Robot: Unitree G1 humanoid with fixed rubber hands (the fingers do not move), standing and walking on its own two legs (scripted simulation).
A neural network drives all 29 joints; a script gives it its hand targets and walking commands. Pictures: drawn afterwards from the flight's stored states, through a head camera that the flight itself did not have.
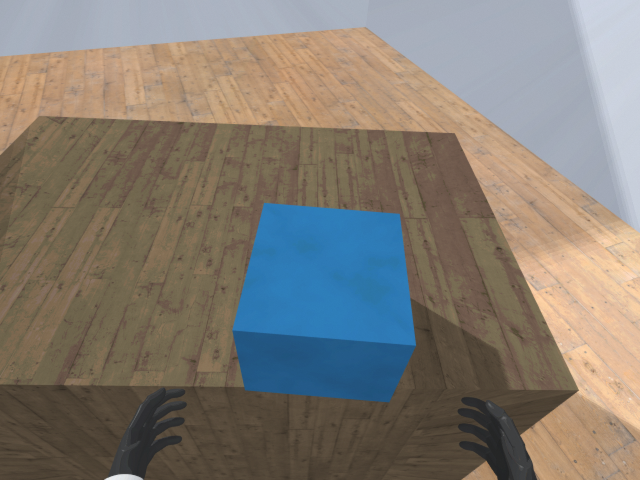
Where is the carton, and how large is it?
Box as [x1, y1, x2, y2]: [232, 203, 415, 401]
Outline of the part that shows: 264,203 232,330 245,389 389,401 415,346 399,214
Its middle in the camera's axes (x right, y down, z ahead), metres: +0.01 +0.09 +0.56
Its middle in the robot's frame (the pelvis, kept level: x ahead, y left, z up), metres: +0.36 +0.03 +0.01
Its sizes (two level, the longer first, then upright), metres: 0.215 0.203 0.162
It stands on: a pedestal, 0.72 m high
